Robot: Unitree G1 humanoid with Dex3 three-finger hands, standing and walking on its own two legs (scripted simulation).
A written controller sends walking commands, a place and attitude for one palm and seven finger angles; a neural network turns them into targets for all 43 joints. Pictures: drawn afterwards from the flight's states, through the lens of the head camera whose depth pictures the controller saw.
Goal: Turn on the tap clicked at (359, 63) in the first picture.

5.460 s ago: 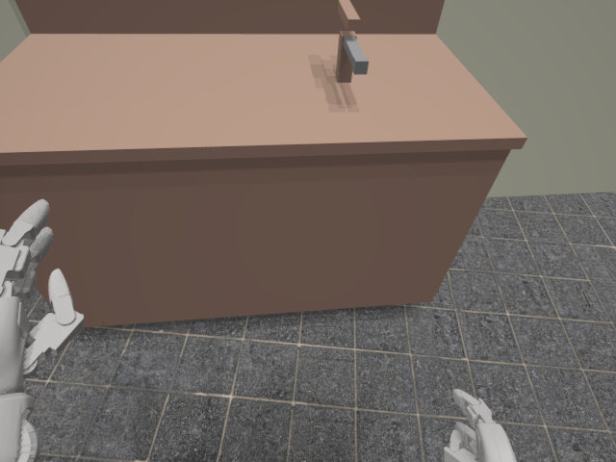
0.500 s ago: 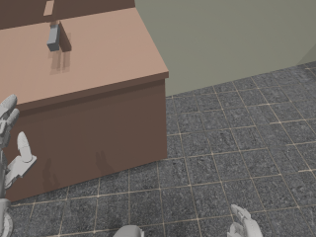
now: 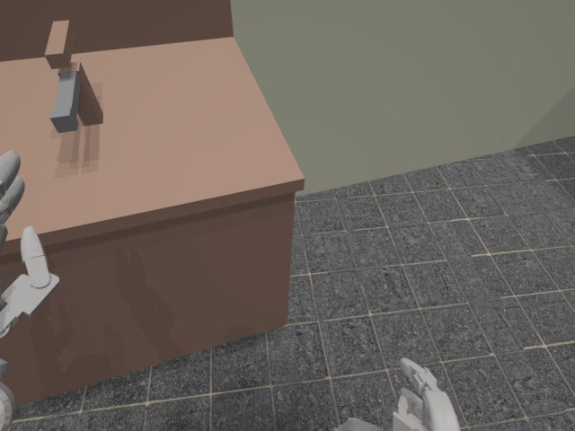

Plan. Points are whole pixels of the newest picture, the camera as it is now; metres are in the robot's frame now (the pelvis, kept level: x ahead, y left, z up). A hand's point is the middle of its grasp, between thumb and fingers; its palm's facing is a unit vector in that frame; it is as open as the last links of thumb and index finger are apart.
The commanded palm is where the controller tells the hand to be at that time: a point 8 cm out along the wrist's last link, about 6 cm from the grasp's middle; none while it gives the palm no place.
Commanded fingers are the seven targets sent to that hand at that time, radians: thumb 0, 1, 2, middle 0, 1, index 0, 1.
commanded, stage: take the last steps up to it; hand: left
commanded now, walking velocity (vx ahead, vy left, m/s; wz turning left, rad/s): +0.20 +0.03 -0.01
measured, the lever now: (64, 120) +0.52 +0.39 +0.14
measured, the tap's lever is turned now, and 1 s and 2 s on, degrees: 0 0 0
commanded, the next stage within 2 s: come to a stop and stand still in 0.36 s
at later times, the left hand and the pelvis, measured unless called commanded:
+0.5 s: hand (134, 220) +0.30 +0.19 +0.18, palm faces +0.38 -0.80 -0.47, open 7.4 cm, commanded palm +0.24 +0.24 +0.18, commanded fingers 0.00 0.90 0.90 -0.20 -0.30 -0.20 -0.30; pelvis +0.08 -0.04 +0.00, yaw +1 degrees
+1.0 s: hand (90, 199) +0.32 +0.24 +0.19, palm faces +0.50 -0.74 -0.45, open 7.4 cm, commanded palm +0.23 +0.23 +0.18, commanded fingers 0.00 0.90 0.90 -0.20 -0.30 -0.20 -0.30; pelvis +0.07 -0.05 +0.00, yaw +0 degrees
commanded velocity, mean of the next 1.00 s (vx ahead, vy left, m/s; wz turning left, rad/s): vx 0.03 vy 0.01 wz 0.01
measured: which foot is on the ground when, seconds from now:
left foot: down 0.00-0.14, up 0.16-0.54, down 0.56-1.00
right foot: up 0.00-0.12, down 0.14-1.00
